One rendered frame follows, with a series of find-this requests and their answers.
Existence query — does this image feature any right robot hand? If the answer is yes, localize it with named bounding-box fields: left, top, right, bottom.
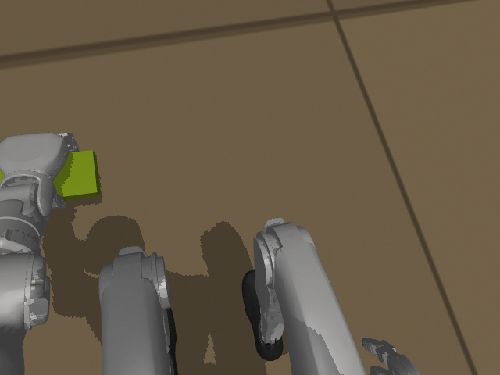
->
left=362, top=337, right=421, bottom=375

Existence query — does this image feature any left robot hand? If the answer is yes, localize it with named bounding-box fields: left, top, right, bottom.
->
left=0, top=132, right=80, bottom=209

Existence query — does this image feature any left robot arm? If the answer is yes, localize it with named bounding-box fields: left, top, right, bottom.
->
left=0, top=170, right=55, bottom=375

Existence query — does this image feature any right robot foot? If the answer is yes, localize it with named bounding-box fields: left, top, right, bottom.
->
left=242, top=270, right=283, bottom=361

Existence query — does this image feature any small box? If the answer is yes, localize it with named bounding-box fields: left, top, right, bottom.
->
left=0, top=150, right=101, bottom=201

